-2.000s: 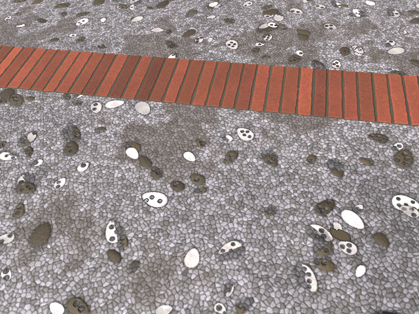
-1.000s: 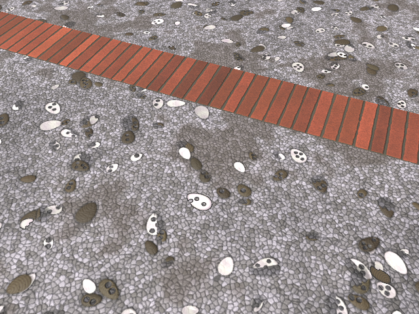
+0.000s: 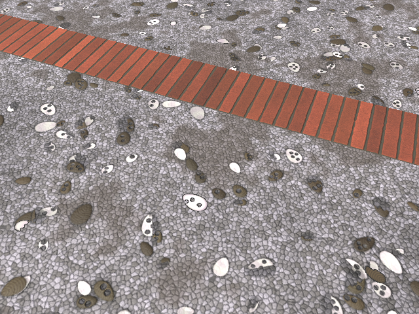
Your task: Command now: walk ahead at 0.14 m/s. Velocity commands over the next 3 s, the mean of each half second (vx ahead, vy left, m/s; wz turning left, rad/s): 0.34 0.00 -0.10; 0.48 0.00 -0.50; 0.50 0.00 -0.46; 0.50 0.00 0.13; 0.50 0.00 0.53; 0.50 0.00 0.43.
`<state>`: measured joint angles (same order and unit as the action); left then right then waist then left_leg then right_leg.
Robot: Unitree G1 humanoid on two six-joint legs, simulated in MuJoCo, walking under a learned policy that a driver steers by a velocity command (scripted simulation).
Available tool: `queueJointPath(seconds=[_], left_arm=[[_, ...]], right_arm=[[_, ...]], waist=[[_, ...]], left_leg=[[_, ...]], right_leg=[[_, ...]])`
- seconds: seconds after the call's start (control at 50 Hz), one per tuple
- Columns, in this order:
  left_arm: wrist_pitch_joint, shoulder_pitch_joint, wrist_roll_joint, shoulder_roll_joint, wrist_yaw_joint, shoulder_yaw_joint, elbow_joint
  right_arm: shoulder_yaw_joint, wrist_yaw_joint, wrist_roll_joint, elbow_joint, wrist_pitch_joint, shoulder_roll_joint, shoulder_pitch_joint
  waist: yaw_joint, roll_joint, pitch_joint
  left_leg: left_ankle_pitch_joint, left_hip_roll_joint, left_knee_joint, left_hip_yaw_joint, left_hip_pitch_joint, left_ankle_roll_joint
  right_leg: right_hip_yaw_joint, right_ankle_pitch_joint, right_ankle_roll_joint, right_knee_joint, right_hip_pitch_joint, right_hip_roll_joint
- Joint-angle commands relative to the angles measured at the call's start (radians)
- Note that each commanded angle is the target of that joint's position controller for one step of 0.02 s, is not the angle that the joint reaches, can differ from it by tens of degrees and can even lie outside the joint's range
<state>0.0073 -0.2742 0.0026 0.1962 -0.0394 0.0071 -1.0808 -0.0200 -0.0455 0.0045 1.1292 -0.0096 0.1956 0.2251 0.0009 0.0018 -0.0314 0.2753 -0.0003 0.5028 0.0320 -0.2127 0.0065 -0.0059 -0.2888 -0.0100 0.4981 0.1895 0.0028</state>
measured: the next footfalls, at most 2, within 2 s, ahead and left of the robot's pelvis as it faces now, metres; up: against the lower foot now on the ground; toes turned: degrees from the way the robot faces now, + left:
right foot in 0.66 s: +0.42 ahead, -0.11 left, +0.00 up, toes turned -11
left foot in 1.14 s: +0.74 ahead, -0.01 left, +0.00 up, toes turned -29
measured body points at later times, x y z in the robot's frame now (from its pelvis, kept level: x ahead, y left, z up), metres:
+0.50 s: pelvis +0.15 +0.02 +0.00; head +0.17 +0.03 +0.45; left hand +0.33 +0.25 -0.12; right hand +0.03 -0.20 -0.14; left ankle +0.02 +0.12 -0.74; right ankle +0.30 -0.13 -0.68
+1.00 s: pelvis +0.44 -0.05 +0.01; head +0.46 -0.07 +0.46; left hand +0.57 +0.20 -0.11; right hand +0.56 -0.36 -0.08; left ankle +0.68 +0.07 -0.68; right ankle +0.38 -0.11 -0.74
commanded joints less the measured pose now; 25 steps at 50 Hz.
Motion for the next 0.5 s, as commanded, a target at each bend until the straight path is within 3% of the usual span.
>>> queueJointPath(seconds=[0.02,0.04,0.08,0.1,0.14,0.16,0.18,0.2,0.22,0.24,0.26,0.28,0.3,0.32,0.34,0.38,0.42,0.5], left_arm=[[0.004,-0.062,0.012,0.138,-0.009,0.03,0.023],[0.013,-0.081,0.016,0.151,-0.007,0.036,0.025],[0.033,-0.141,0.024,0.197,0.0,0.056,0.016],[0.039,-0.137,0.025,0.206,0.002,0.062,0.02],[0.047,-0.06,0.025,0.195,0.009,0.06,0.055],[0.046,0.002,0.035,0.192,0.013,0.059,0.078],[0.045,0.036,0.039,0.184,0.016,0.058,0.096],[0.051,0.061,0.034,0.15,0.019,0.049,0.112],[0.066,0.074,0.025,0.081,0.023,0.032,0.141],[0.085,0.09,0.036,0.087,0.021,0.033,0.166],[0.097,0.089,0.05,0.114,0.028,0.039,0.165],[0.106,0.072,0.051,0.112,0.038,0.038,0.154],[0.112,0.064,0.042,0.118,0.042,0.044,0.145],[0.113,0.082,0.034,0.136,0.046,0.054,0.146],[0.108,0.088,0.033,0.129,0.054,0.057,0.145],[0.091,0.11,0.033,0.083,0.067,0.048,0.153],[0.081,0.207,0.031,0.054,0.07,0.034,0.203],[0.077,0.356,0.026,0.049,0.084,0.015,0.283]], right_arm=[[-0.018,-0.005,0.006,-0.026,0.012,0.103,0.037],[-0.016,-0.001,0.006,-0.04,0.025,0.089,0.02],[-0.007,0.015,0.01,-0.061,0.06,0.047,-0.002],[-0.007,0.024,0.014,-0.069,0.073,0.048,-0.01],[-0.009,0.036,0.024,-0.068,0.089,0.044,0.025],[-0.01,0.037,0.027,-0.046,0.095,0.038,0.089],[-0.02,0.035,0.022,-0.01,0.096,0.053,0.164],[-0.036,0.033,0.015,0.021,0.095,0.096,0.265],[-0.064,0.032,0.02,0.041,0.098,0.204,0.409],[-0.064,0.044,0.005,0.037,0.114,0.235,0.432],[-0.041,0.045,0.0,0.009,0.129,0.16,0.342],[-0.03,0.049,0.002,-0.016,0.137,0.12,0.285],[-0.026,0.053,0.004,-0.032,0.137,0.119,0.243],[-0.018,0.054,0.003,-0.039,0.131,0.099,0.233],[-0.009,0.051,-0.003,-0.035,0.122,0.072,0.251],[-0.007,0.039,-0.014,-0.03,0.111,0.077,0.29],[-0.009,0.026,-0.023,-0.046,0.109,0.108,0.268],[-0.017,0.014,-0.01,-0.059,0.115,0.162,0.284]], waist=[[0.008,-0.042,-0.087],[0.018,-0.068,-0.116],[0.034,-0.17,-0.112],[0.031,-0.18,-0.122],[-0.019,-0.159,-0.133],[-0.062,-0.15,-0.134],[-0.09,-0.111,-0.124],[-0.118,-0.006,-0.083],[-0.151,0.253,-0.015],[-0.143,0.293,-0.026],[-0.09,0.143,-0.091],[-0.064,0.096,-0.098],[-0.042,0.064,-0.094],[-0.04,0.06,-0.094],[-0.04,0.075,-0.078],[-0.046,0.084,-0.065],[-0.051,0.066,-0.098],[-0.074,0.074,-0.124]], left_leg=[[0.353,0.035,-0.02,-0.036,-0.115,-0.053],[0.349,0.029,0.018,-0.035,-0.17,-0.06],[0.189,0.031,0.187,-0.082,-0.241,-0.054],[0.152,0.002,0.256,-0.063,-0.237,-0.065],[0.193,-0.019,0.191,-0.06,-0.167,-0.098],[0.156,-0.01,0.04,-0.077,-0.028,-0.114],[0.073,0.02,-0.053,-0.088,0.117,-0.104],[0.07,-0.052,-0.111,0.041,0.248,-0.111],[0.222,-0.256,-0.277,0.393,0.39,-0.202],[0.29,-0.396,-0.36,0.683,0.372,-0.308],[0.271,-0.392,-0.347,0.632,0.346,-0.302],[0.21,-0.342,-0.342,0.508,0.339,-0.263],[0.11,-0.307,-0.349,0.395,0.338,-0.223],[-0.037,-0.278,-0.352,0.292,0.332,-0.187],[-0.153,-0.243,-0.349,0.198,0.322,-0.16],[-0.287,-0.214,-0.353,0.087,0.293,-0.151],[-0.321,-0.201,-0.385,0.015,0.21,-0.152],[-0.34,-0.213,-0.434,-0.086,0.141,-0.149]], right_leg=[[0.087,-0.452,-0.077,-0.152,0.111,-0.047],[0.16,-0.513,-0.107,-0.184,0.111,-0.095],[0.378,-0.572,-0.191,-0.291,0.048,-0.249],[0.46,-0.559,-0.226,-0.329,0.079,-0.31],[0.418,-0.489,-0.209,-0.325,0.14,-0.302],[0.33,-0.434,-0.171,-0.286,0.213,-0.251],[0.233,-0.344,-0.134,-0.207,0.278,-0.175],[0.127,-0.206,-0.09,-0.011,0.357,-0.099],[-0.043,-0.132,-0.027,0.345,0.512,0.016],[0.022,-0.264,-0.031,0.577,0.638,0.036],[0.084,-0.204,-0.052,0.708,0.715,-0.03],[0.092,-0.099,-0.071,0.732,0.738,-0.063],[0.084,-0.017,-0.078,0.706,0.738,-0.089],[0.08,0.041,-0.076,0.661,0.723,-0.108],[0.067,0.077,-0.07,0.63,0.687,-0.115],[0.04,0.137,-0.048,0.582,0.658,-0.104],[0.032,0.207,-0.032,0.438,0.623,-0.086],[-0.051,0.324,-0.04,0.203,0.482,-0.058]])
Over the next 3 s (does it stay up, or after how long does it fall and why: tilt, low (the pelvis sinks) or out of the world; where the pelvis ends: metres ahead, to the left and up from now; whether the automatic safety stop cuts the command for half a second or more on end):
stays up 1.40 -0.47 0.01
